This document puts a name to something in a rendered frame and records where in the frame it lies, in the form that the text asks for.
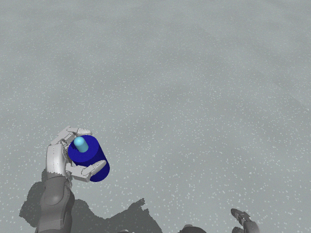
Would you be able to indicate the left robot hand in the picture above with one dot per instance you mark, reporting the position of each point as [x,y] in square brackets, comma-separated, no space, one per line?
[58,162]

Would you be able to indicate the right robot hand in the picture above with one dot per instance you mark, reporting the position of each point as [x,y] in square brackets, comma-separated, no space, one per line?
[244,219]

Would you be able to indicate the left robot arm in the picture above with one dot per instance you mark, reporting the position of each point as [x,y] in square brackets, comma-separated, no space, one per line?
[56,204]

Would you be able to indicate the bottle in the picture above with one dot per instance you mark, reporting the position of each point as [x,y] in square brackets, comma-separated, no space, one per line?
[84,151]

